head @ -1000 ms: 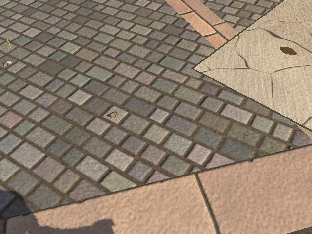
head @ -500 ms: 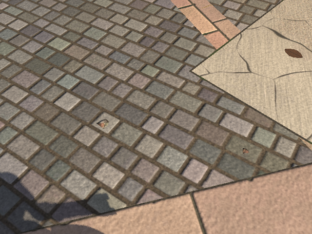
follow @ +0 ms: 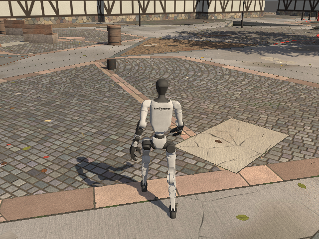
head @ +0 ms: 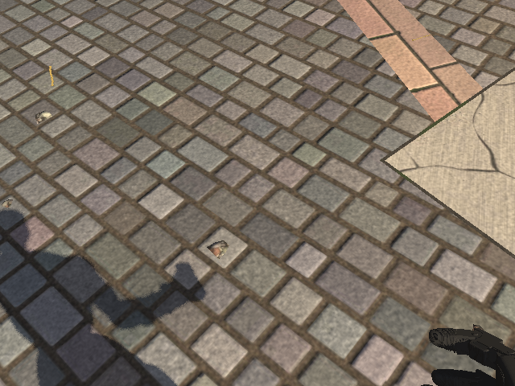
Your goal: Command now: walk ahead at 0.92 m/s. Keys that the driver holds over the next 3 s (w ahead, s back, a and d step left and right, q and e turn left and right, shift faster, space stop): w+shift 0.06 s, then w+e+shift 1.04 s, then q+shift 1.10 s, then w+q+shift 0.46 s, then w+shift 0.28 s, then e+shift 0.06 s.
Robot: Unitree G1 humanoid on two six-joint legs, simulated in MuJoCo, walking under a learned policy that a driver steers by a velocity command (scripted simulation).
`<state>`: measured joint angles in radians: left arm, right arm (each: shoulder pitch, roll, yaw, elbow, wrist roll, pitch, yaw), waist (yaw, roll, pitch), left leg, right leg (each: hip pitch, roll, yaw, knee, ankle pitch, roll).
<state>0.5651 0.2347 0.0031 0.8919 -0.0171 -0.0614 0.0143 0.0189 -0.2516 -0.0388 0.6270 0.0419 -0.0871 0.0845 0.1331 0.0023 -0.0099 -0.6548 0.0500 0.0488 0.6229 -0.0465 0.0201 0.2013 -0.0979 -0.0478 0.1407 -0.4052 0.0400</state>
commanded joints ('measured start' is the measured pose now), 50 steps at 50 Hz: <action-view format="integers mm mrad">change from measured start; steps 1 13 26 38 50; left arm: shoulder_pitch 13 -196 -52 -230 -66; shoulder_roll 217 45 270 160 -35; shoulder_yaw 55 51 137 91 52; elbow -14 -129 -215 -260 -265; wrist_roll -3 -41 -36 -10 0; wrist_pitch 3 28 41 -35 6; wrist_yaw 4 -19 -79 -9 -15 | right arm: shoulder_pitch -131 205 192 -25 422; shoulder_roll -93 -20 -306 -94 -289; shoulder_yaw -19 -25 -81 -9 -104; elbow -113 152 118 -88 -49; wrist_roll -4 -42 -41 -65 -37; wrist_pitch -24 -40 22 -44 -66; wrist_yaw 4 -47 -119 -98 -91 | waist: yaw -85 -97 138 -133 -205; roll -210 79 133 40 273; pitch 139 93 -110 122 -443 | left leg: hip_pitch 73 464 658 98 1231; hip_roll -69 169 202 -2 302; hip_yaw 68 -97 191 -154 -720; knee -58 -463 154 302 -151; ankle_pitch -120 -141 1220 -94 -455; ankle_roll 64 91 36 -73 147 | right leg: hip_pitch -64 -928 -293 -591 -817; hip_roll -217 -108 163 95 252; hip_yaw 64 174 -107 482 357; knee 95 1206 681 51 1143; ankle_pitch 853 227 302 208 -185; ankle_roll -203 -99 -241 -364 -114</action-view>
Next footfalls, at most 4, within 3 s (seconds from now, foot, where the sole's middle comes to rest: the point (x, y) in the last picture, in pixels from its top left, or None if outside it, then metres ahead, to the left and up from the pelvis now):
0.06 left None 0.23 0.16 -0.76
0.54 right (351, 323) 0.65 -0.09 -0.76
0.98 left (365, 198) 1.09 -0.13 -0.76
1.38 right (495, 207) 1.08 -0.52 -0.76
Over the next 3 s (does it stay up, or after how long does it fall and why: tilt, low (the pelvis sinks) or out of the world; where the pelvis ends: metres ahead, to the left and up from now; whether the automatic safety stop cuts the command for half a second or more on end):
stays up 1.46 -0.14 0.01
